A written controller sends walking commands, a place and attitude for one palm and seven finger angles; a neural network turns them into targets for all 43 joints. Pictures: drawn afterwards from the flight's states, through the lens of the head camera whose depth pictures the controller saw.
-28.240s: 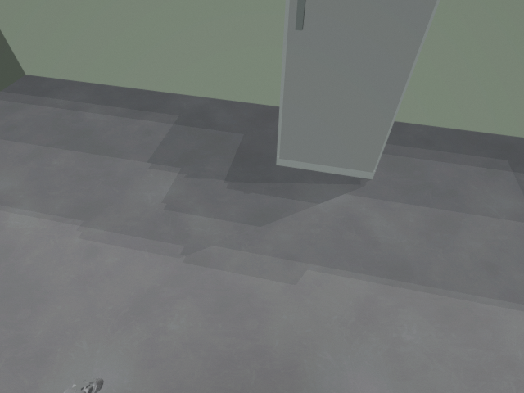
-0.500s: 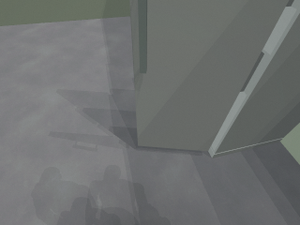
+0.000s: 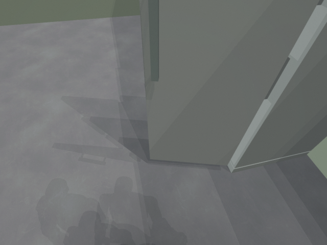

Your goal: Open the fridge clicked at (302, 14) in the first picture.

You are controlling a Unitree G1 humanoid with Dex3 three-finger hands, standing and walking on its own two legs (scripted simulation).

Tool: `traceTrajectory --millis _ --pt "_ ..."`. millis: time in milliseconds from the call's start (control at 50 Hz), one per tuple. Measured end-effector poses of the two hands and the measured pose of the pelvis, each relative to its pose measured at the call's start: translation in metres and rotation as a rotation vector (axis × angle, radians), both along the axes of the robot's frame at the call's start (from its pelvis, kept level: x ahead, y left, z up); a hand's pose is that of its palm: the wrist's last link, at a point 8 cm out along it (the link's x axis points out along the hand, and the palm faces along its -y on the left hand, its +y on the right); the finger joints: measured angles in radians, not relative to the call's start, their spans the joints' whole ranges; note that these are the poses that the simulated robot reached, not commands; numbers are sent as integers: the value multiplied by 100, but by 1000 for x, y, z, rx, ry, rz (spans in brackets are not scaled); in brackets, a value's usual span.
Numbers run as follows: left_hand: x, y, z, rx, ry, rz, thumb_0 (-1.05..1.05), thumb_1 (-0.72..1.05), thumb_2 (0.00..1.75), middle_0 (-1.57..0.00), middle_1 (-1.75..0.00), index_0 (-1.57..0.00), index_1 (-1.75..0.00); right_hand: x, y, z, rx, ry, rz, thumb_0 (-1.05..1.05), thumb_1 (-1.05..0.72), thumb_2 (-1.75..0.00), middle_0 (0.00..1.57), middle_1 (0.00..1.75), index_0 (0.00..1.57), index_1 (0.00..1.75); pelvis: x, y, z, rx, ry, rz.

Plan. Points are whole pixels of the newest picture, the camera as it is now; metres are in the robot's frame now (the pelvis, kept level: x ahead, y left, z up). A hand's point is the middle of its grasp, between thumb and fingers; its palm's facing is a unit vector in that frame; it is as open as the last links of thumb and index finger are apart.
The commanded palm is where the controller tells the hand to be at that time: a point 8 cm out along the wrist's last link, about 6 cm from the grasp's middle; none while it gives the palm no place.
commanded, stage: stand and wait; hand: left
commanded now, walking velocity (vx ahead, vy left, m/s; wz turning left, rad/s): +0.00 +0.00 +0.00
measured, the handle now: (155, 26) +0.68 +0.07 +0.20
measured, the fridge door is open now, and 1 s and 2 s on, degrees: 71 71 71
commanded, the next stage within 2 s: none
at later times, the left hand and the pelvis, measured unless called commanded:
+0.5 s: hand out of the picture +0.01 +0.16 -0.18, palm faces +0.03 -0.98 -0.19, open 7.4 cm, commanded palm none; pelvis +0.01 -0.01 +0.00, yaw +0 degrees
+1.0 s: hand out of the picture +0.01 +0.16 -0.18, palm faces +0.02 -0.98 -0.18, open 7.4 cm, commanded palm none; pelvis +0.02 -0.01 +0.00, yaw -1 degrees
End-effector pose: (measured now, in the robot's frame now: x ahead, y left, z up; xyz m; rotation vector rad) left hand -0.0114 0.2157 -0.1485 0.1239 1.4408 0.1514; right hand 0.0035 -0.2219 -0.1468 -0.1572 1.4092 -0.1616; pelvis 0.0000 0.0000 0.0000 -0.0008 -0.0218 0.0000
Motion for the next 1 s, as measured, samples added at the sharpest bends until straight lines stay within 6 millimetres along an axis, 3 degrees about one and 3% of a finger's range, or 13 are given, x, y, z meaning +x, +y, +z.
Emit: traceTrajectory --millis 400,1000 --pt "14 -4 2 10 -6 -4 1 90 90 -20 -30 -20 -30 8 -5 0 3 8 -5 1 -92 -89 20 30 19 30 12 -7 1 5 2 -3" --pt "16 -10 1 2 5 -5 1 90 90 -20 -30 -20 -30 13 -9 1 0 10 -14 1 -92 -89 20 30 19 30 20 -11 1 6 1 -9"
